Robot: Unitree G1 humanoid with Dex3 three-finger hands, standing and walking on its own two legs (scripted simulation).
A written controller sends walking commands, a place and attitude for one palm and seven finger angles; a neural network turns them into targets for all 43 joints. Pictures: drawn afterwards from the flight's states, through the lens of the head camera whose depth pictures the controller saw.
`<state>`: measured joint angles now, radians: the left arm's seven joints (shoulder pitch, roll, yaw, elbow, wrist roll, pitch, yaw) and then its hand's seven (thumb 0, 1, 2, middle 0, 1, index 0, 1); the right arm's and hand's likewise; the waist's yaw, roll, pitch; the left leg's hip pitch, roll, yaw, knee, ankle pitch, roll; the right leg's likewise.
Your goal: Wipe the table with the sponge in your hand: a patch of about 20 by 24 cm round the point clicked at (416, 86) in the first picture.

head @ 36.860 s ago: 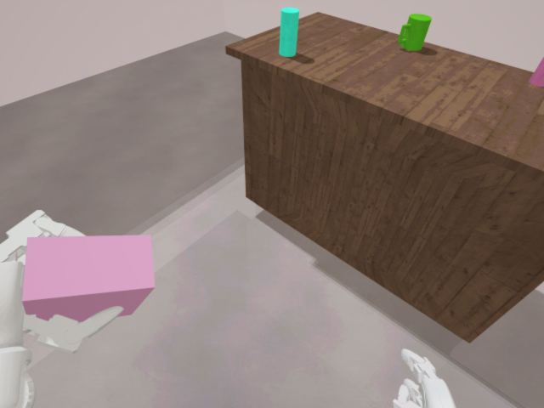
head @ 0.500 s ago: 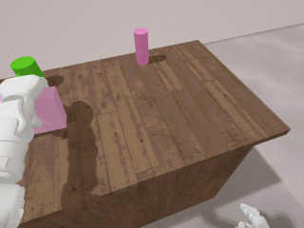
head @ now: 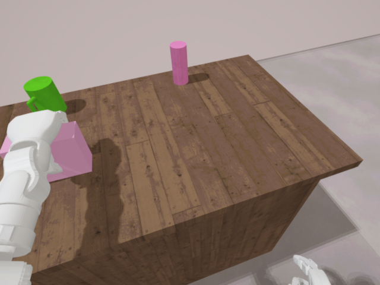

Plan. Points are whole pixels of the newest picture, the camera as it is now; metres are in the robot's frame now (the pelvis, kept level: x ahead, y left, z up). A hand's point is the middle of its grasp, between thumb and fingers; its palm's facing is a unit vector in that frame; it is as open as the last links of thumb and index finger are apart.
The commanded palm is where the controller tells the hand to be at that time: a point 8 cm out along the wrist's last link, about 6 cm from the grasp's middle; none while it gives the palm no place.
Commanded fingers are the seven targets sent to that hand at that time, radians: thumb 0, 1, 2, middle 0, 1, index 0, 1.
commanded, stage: wipe back along the first lane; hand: left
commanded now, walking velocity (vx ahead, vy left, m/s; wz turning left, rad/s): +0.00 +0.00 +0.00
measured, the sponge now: (55, 159) +0.34 +0.34 +0.08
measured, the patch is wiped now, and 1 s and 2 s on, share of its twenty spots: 0.95 0.95 0.95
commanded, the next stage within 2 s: lift the sponge slowly off the table in 1.22 s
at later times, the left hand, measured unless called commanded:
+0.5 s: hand (49, 165) +0.30 +0.32 +0.12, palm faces -0.01 -0.01 -1.00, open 10.0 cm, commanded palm +0.26 +0.30 +0.15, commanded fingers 0.00 0.10 1.30 -1.20 -1.60 -1.20 -1.60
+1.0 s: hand (43, 184) +0.26 +0.30 +0.12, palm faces +0.07 -0.03 -1.00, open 10.0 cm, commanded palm +0.21 +0.29 +0.15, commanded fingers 0.00 0.10 1.30 -1.20 -1.60 -1.20 -1.60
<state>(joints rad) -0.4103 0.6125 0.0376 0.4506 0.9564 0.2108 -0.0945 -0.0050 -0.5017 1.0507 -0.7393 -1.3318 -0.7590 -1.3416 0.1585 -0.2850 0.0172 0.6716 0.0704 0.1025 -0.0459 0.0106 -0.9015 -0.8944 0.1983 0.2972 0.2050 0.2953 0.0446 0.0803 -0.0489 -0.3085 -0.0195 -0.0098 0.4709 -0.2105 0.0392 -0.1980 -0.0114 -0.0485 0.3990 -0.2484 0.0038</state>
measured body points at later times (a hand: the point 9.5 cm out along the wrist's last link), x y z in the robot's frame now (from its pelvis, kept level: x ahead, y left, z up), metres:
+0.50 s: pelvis -0.01 -0.02 +0.00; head -0.02 -0.05 +0.45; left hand +0.30 +0.31 +0.17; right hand +0.19 -0.25 -0.10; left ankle +0.02 +0.09 -0.74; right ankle -0.03 -0.13 -0.74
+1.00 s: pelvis +0.00 -0.01 +0.00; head -0.02 -0.04 +0.44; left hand +0.25 +0.30 +0.17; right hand +0.22 -0.23 -0.09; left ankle +0.02 +0.09 -0.74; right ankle -0.03 -0.13 -0.74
